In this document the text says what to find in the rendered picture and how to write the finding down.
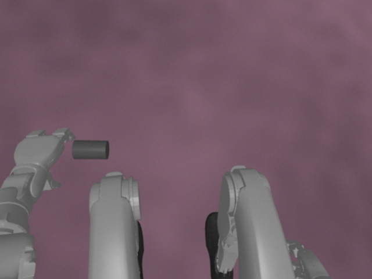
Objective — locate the left robot arm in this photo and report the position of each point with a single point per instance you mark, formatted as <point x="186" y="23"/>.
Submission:
<point x="20" y="190"/>

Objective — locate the left robot hand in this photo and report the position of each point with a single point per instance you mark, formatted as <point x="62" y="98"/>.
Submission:
<point x="43" y="150"/>

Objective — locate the right robot hand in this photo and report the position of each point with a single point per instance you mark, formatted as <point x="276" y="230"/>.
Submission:
<point x="309" y="267"/>

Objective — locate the right robot foot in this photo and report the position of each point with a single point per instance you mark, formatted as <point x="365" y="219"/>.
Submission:
<point x="212" y="239"/>

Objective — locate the can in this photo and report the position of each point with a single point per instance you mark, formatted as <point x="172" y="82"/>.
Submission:
<point x="82" y="149"/>

